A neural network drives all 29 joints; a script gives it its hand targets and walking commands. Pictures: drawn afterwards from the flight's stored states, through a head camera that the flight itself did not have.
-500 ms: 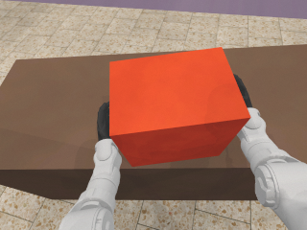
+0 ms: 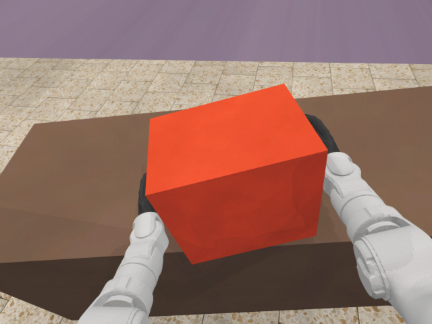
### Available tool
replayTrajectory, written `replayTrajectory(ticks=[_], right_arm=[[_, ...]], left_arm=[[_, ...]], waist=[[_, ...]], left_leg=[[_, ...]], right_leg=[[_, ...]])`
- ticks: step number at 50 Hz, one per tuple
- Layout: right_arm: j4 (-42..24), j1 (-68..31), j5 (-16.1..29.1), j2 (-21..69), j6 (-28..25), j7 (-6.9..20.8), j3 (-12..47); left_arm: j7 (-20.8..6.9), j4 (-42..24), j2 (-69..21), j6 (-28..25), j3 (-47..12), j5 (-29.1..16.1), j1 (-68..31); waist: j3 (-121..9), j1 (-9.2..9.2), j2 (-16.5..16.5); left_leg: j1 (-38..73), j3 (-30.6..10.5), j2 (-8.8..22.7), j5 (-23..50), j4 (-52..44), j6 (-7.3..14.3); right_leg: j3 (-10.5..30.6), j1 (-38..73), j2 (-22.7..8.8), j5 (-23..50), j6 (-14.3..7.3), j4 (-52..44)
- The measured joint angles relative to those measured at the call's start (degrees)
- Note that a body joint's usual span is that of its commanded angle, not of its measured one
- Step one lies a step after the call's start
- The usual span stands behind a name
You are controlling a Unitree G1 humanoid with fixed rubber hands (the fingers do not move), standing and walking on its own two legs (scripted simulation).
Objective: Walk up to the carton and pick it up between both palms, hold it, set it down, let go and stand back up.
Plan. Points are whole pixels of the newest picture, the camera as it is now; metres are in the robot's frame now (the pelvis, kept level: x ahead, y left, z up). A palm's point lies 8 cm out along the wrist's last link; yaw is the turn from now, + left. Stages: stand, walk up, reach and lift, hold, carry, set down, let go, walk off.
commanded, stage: reach and lift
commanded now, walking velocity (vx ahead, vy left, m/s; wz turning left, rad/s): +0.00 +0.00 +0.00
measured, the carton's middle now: (235, 178) +0.42 +0.01 +0.04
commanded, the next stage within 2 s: hold in 1.62 s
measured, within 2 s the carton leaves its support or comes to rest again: neither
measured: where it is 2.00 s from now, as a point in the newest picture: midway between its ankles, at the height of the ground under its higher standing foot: outside the picture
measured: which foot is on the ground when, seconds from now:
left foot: down 0.00-1.00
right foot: down 0.00-1.00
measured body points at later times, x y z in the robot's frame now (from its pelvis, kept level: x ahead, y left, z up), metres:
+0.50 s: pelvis +0.00 +0.00 +0.01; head -0.05 -0.01 +0.45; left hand +0.37 +0.18 +0.11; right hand +0.43 -0.18 +0.17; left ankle +0.03 +0.10 -0.72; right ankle +0.05 -0.10 -0.72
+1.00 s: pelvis +0.00 -0.01 +0.02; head -0.07 -0.01 +0.46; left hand +0.37 +0.19 +0.17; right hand +0.42 -0.17 +0.21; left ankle +0.03 +0.10 -0.72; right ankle +0.05 -0.10 -0.72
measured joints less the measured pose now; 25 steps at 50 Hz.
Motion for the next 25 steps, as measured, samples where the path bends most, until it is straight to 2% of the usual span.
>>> replayTrajectory(ticks=[10, 20, 25], right_arm=[[-6.8, 0.0, 4.4, 0.0, 12.6, -1.9, 0.4], [-7.7, 0.0, 4.5, 0.0, 18.5, -3.4, -1.2], [-7.7, 0.0, 4.5, 0.0, 20.5, -3.5, -2.0]], left_arm=[[0.6, -4.0, 2.9, 11.0, -3.6, -2.1, -1.5], [-0.4, -5.2, 4.4, 20.3, -3.6, -2.0, -4.8], [-0.8, -5.7, 4.4, 23.2, -3.6, 0.3, -5.3]], waist=[[0.0, -0.59, 0.8], [0.0, -1.38, -1.0], [0.3, -1.69, -1.7]], left_leg=[[4.6, -0.1, 0.0, 0.0, 0.0, 0.0], [9.7, -0.2, -0.2, -0.5, -0.4, 0.0], [13.0, -0.3, -0.3, -1.0, -0.7, 0.0]], right_leg=[[0.0, 4.6, 0.0, -0.1, 0.0, 0.0], [0.0, 9.6, 0.0, -0.8, 0.0, 0.0], [0.0, 12.8, 0.0, -1.6, 0.0, 0.0]])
